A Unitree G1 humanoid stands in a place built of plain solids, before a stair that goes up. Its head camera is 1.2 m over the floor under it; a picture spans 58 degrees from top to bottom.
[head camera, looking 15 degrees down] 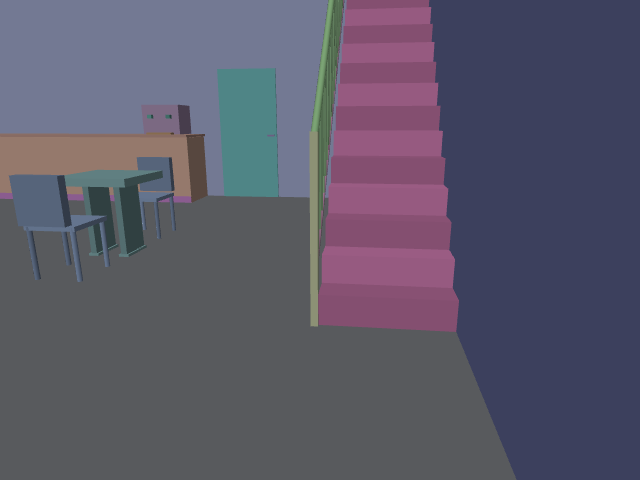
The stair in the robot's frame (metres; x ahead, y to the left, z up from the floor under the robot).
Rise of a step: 0.19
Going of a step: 0.21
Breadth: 0.83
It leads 7 degrees to the right of straight ahead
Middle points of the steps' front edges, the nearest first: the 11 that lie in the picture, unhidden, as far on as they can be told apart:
2.40 -0.40 0.20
2.61 -0.42 0.39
2.81 -0.45 0.58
3.02 -0.47 0.77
3.22 -0.49 0.96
3.43 -0.52 1.15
3.64 -0.54 1.34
3.84 -0.56 1.53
4.05 -0.59 1.72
4.25 -0.61 1.91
4.46 -0.64 2.10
